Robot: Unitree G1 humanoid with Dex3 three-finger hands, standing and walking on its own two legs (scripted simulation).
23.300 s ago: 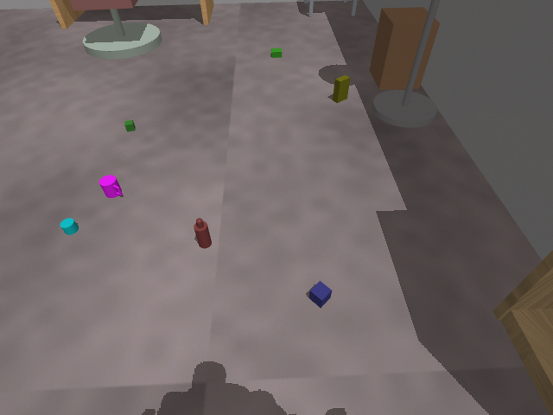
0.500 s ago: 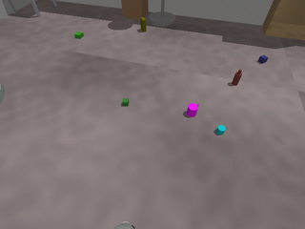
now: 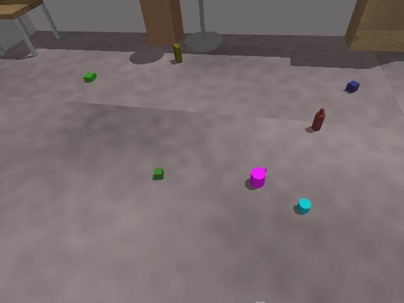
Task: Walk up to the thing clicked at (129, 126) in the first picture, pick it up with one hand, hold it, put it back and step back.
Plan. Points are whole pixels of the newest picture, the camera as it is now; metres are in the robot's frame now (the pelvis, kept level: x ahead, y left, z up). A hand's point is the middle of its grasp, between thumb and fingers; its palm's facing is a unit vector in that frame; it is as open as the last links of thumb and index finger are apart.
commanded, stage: walk up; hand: left
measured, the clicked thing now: (158, 173) +0.98 +0.32 -0.72
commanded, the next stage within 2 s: none
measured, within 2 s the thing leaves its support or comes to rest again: neither
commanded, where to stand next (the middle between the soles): +0.56 +0.08 m, yaw -1 degrees
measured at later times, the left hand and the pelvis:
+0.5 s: hand (65, 286) +0.22 +0.34 -0.14, palm faces -0.01 -0.93 -0.35, open 7.4 cm; pelvis +0.20 +0.07 +0.01, yaw +1 degrees
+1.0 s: hand (95, 189) +0.46 +0.32 -0.10, palm faces -0.02 -0.91 -0.42, open 7.4 cm; pelvis +0.37 +0.05 +0.02, yaw -1 degrees
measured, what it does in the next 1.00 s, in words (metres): walks ahead: left foot, then right foot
